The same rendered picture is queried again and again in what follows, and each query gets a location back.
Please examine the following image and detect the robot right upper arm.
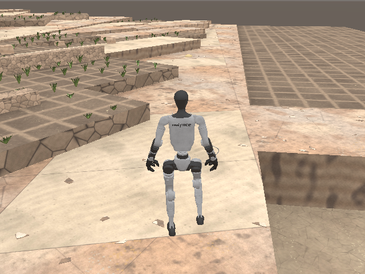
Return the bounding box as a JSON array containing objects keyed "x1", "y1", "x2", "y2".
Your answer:
[{"x1": 193, "y1": 115, "x2": 210, "y2": 147}]

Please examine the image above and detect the robot right forearm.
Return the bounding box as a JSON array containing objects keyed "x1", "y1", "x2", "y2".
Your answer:
[{"x1": 204, "y1": 138, "x2": 217, "y2": 161}]

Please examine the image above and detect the robot foot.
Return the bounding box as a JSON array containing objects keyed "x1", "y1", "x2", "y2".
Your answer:
[
  {"x1": 196, "y1": 215, "x2": 204, "y2": 225},
  {"x1": 167, "y1": 222, "x2": 176, "y2": 236}
]

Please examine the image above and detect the robot left hand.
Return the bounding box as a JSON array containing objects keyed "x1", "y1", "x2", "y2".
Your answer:
[{"x1": 146, "y1": 159, "x2": 159, "y2": 172}]

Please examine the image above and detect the robot right hand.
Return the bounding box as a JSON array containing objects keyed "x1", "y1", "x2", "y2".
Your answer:
[{"x1": 205, "y1": 158, "x2": 218, "y2": 171}]

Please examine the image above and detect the robot left upper arm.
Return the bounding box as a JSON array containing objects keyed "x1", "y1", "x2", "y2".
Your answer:
[{"x1": 154, "y1": 115, "x2": 170, "y2": 147}]

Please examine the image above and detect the right robot foot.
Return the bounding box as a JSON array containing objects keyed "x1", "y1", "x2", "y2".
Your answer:
[{"x1": 196, "y1": 215, "x2": 204, "y2": 225}]

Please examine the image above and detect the robot left forearm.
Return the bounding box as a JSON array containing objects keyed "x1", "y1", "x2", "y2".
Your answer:
[{"x1": 148, "y1": 138, "x2": 159, "y2": 161}]

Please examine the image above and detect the left robot foot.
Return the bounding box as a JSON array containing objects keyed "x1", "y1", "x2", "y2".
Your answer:
[{"x1": 167, "y1": 222, "x2": 176, "y2": 236}]

